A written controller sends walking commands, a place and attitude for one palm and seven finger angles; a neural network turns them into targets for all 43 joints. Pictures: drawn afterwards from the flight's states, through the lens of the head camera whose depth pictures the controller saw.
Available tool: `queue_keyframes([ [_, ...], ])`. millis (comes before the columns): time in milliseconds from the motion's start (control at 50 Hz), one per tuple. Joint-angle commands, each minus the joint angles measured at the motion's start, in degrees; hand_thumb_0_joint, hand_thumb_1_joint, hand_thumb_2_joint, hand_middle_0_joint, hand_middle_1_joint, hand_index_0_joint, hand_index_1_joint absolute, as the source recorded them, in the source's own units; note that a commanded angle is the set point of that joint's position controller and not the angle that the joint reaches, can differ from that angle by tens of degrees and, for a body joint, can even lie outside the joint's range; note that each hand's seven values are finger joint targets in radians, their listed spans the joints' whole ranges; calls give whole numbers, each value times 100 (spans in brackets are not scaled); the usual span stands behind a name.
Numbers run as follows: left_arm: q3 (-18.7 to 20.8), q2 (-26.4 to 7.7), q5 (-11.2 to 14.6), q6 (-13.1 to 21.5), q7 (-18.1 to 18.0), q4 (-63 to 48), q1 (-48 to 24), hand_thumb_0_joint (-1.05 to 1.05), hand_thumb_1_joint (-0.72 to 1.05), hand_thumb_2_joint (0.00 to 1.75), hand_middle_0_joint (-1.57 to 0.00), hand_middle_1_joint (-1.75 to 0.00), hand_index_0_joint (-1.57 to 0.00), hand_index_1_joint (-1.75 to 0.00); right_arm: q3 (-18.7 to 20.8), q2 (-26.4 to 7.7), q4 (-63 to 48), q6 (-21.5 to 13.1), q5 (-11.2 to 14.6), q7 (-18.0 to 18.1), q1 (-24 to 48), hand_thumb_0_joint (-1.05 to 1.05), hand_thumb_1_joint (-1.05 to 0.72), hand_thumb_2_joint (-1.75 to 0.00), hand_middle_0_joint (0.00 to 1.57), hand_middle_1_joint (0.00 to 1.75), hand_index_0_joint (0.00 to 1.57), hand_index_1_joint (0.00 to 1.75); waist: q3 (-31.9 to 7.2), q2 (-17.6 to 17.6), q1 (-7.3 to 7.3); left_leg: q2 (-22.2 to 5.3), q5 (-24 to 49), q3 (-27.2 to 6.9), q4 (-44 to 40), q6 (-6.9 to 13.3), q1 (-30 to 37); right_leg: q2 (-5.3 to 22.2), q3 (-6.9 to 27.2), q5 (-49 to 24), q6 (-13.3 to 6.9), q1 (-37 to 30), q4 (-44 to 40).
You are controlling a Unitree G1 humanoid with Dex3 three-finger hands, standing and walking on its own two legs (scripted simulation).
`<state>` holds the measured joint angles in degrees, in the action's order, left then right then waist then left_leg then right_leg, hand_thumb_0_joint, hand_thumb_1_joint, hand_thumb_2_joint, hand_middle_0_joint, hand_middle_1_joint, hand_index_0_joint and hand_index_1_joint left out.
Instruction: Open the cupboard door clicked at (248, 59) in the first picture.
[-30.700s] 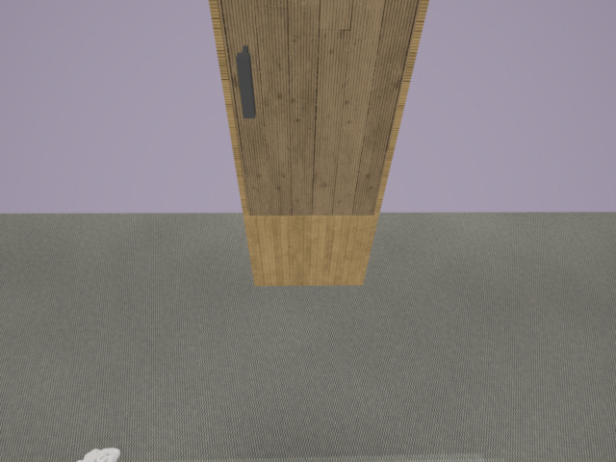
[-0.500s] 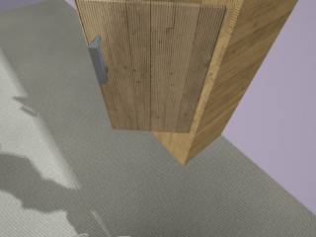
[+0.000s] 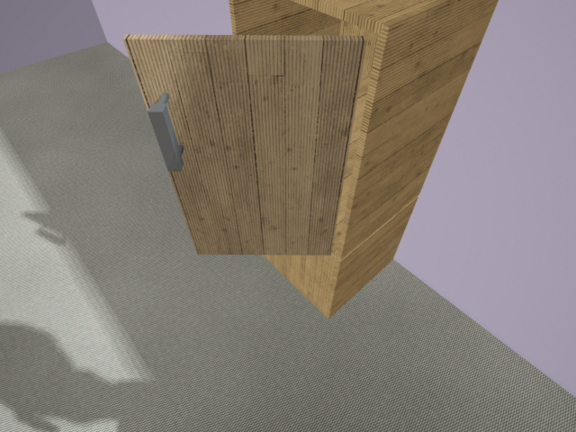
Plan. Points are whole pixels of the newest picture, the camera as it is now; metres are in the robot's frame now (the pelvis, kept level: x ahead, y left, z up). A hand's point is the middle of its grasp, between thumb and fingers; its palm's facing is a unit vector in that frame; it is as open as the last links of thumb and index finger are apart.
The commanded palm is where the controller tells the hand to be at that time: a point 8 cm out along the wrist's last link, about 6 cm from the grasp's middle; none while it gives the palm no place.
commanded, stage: come to a stop and stand still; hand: left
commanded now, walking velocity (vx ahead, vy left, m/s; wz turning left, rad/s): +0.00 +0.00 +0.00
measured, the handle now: (170, 132) +0.59 +0.25 +0.09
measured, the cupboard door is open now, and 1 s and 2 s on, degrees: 47 47 47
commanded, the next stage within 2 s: look again from close up in 0.32 s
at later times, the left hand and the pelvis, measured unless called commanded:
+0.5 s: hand out of the picture -0.02 +0.13 -0.18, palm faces +0.03 -0.99 -0.15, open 7.4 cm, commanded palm none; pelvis +0.00 -0.01 +0.00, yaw +0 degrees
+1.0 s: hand out of the picture +0.03 +0.22 -0.18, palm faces -0.02 -0.97 -0.23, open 7.4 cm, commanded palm none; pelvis +0.01 +0.03 +0.00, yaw -1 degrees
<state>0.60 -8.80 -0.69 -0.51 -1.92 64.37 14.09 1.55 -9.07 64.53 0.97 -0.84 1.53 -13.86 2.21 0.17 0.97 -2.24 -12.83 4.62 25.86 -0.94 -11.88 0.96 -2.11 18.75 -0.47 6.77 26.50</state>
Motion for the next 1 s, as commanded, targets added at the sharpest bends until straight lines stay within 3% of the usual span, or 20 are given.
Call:
queue_keyframes([
  [0,61,-518,53,111,-9,-147,269,0,90,90,-20,-30,-20,-30,42,-388,44,-28,-1,33,-321,0,-90,-90,20,30,20,30,400,-174,-10,-342,507,-386,-350,80,333,597,589,-786,-200,754,-939],
  [180,50,-374,66,144,-31,-19,546,0,90,90,-20,-30,-20,-30,-12,-231,210,-32,-2,64,-587,0,-90,-90,20,30,20,30,430,-190,-46,-356,498,-379,-402,69,315,549,537,-670,-223,604,-1087],
  [220,50,-335,72,150,-34,1,597,0,90,90,-20,-30,-20,-30,-12,-230,230,-44,-10,73,-615,0,-90,-90,20,30,20,30,420,-61,-51,-353,586,-392,-392,61,311,557,543,-794,-234,591,-1033],
  [380,54,-201,58,165,-61,69,760,0,90,90,-20,-30,-20,-30,-12,-152,225,-86,9,119,-702,0,-90,-90,20,30,20,30,293,-113,-81,-411,852,-382,-379,87,366,521,409,-1370,-212,351,-905],
  [400,51,-465,-85,376,-262,129,1251,0,90,90,-20,-30,-20,-30,-29,-369,-302,-247,76,14,171,0,-90,-90,20,30,20,30,441,-201,-388,-322,657,-142,1115,-44,-293,929,1032,-4495,154,573,-870],
  [420,87,-657,-79,426,-234,-167,1007,0,90,90,-20,-30,-20,-30,-39,-32,-536,-190,34,-22,-214,0,-90,-90,20,30,20,30,193,-183,35,-143,-680,-322,1149,90,-587,1165,996,-4664,-109,250,-579],
  [440,66,-594,-88,425,-202,-256,823,0,90,90,-20,-30,-20,-30,-28,-18,-502,-188,35,-28,-456,0,-90,-90,20,30,20,30,-57,-356,92,-171,-754,-271,1072,114,-543,1051,844,-3807,-365,254,-502],
  [460,59,-548,-65,436,-187,-369,719,0,90,90,-20,-30,-20,-30,-36,-29,-482,-202,33,-38,-656,0,-90,-90,20,30,20,30,-324,-376,173,-118,-351,-266,772,108,-304,885,772,-3244,-459,207,-362],
  [480,75,-503,-37,442,-173,-407,665,0,90,90,-20,-30,-20,-30,-58,-66,-451,-237,16,-42,-745,0,-90,-90,20,30,20,30,-413,-74,149,-147,184,-309,457,155,-30,693,555,-3201,-424,172,-109],
  [500,55,-407,-14,416,-167,-430,737,0,90,90,-20,-30,-20,-30,-68,-193,-454,-274,12,-24,-769,0,-90,-90,20,30,20,30,-361,-84,98,-291,767,-460,388,233,23,526,488,-2693,-335,322,-15],
  [540,52,-368,-19,326,-153,-435,806,0,90,90,-20,-30,-20,-30,-63,-331,-476,-295,12,13,-689,0,-90,-90,20,30,20,30,-232,301,5,-387,1389,-563,379,286,-5,376,417,-1952,-268,382,31],
  [580,40,-397,-23,265,-129,-426,792,0,90,90,-20,-30,-20,-30,-86,-368,-520,-281,6,30,-579,0,-90,-90,20,30,20,30,98,354,-60,-401,1229,-618,218,334,-172,321,403,-1360,-238,492,-52],
  [620,24,-426,-19,216,-102,-443,755,0,90,90,-20,-30,-20,-30,-91,-449,-575,-259,1,24,-497,0,-90,-90,20,30,20,30,263,-6,-83,-386,809,-663,68,345,-258,311,401,-952,-203,609,-107],
  [660,14,-473,-21,181,-82,-501,684,0,90,90,-20,-30,-20,-30,-86,-514,-605,-246,0,13,-431,0,-90,-90,20,30,20,30,381,-46,-92,-363,455,-699,-88,351,-328,300,439,-588,-183,707,-175],
  [720,25,-564,-21,163,-66,-538,642,0,90,90,-20,-30,-20,-30,-91,-591,-583,-276,-20,13,-394,0,-90,-90,20,30,20,30,185,116,-123,-389,712,-736,-171,390,-169,316,391,-689,-146,591,-99],
  [840,30,-724,-20,145,-48,-584,529,0,90,90,-20,-30,-20,-30,-88,-746,-576,-302,-8,14,-307,0,-90,-90,20,30,20,30,-41,53,-137,-423,1108,-730,-216,409,48,369,364,-888,-96,481,-93],
  [980,30,-823,-31,140,-35,-539,481,0,90,90,-20,-30,-20,-30,-83,-794,-496,-304,10,19,-183,0,-90,-90,20,30,20,30,-53,43,-150,-428,1310,-662,-230,412,171,404,392,-1103,-75,448,-164],
])
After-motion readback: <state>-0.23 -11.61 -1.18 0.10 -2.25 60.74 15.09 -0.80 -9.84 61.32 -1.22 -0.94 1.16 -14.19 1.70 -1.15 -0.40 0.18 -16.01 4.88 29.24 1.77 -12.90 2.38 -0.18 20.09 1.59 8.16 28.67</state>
